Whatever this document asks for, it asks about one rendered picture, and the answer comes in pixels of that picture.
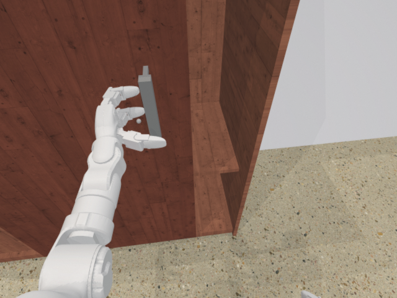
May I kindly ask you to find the wardrobe door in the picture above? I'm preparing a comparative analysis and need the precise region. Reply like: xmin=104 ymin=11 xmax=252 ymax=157
xmin=0 ymin=227 xmax=33 ymax=253
xmin=0 ymin=0 xmax=196 ymax=257

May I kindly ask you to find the left robot forearm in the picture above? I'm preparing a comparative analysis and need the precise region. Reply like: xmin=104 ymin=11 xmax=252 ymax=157
xmin=38 ymin=137 xmax=127 ymax=290

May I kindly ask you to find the robot left hand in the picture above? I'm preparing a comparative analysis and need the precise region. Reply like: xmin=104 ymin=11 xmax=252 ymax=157
xmin=95 ymin=86 xmax=166 ymax=151

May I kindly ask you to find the handle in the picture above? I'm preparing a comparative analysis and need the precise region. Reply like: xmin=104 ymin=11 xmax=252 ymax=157
xmin=138 ymin=66 xmax=162 ymax=138

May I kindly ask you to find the robot left upper arm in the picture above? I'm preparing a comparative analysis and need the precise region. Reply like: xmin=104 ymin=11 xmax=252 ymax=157
xmin=16 ymin=244 xmax=113 ymax=298

